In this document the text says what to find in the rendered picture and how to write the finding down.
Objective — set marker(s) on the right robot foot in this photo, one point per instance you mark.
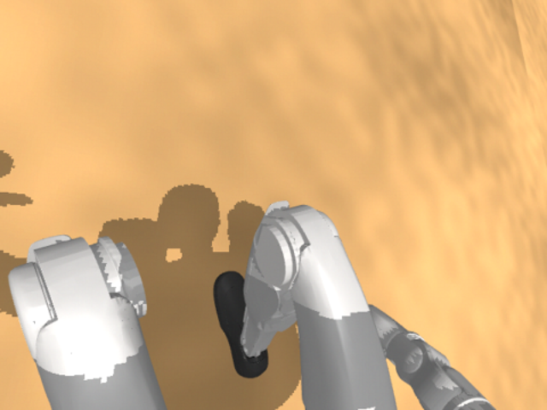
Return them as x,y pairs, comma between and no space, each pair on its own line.
230,307

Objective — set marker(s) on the right robot arm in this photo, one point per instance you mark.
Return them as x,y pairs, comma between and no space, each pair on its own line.
435,383

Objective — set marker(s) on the right robot hand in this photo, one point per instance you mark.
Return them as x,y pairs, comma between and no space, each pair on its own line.
386,326

